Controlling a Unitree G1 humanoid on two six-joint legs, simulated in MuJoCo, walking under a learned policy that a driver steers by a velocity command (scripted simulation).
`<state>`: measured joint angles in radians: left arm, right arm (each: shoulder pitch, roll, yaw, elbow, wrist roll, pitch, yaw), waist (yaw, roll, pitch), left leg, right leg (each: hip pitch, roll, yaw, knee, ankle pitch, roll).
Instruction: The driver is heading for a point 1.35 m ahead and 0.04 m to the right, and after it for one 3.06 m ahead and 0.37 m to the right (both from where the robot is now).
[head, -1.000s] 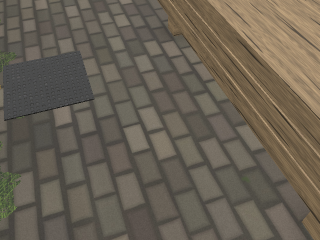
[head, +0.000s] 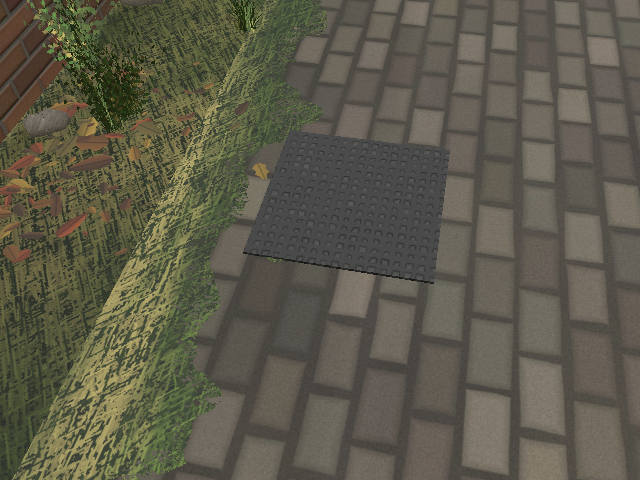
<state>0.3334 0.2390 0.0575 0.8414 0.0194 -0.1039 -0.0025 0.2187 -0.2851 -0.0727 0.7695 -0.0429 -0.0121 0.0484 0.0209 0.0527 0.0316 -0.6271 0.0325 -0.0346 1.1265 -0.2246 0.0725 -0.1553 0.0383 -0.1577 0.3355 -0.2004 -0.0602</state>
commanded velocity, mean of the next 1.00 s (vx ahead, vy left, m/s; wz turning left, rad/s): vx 0.50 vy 0.00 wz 0.15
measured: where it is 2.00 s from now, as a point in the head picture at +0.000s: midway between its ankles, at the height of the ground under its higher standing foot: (304, 267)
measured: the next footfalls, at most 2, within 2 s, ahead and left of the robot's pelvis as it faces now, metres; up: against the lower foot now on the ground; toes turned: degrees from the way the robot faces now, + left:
left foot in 0.28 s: +0.30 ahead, +0.12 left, +0.00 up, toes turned +9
right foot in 0.80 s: +0.63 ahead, -0.02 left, +0.00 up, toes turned +2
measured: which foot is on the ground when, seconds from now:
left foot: up 0.00-0.26, down 0.28-0.82, up 0.84-1.00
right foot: down 0.00-0.30, up 0.32-0.78, down 0.80-1.00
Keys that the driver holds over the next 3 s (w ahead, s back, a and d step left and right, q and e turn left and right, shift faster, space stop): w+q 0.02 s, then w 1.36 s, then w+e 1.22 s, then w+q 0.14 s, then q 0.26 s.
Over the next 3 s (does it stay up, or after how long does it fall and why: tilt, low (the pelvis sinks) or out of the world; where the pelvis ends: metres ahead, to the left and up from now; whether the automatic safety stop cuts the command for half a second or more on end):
stays up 1.52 -0.08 -0.01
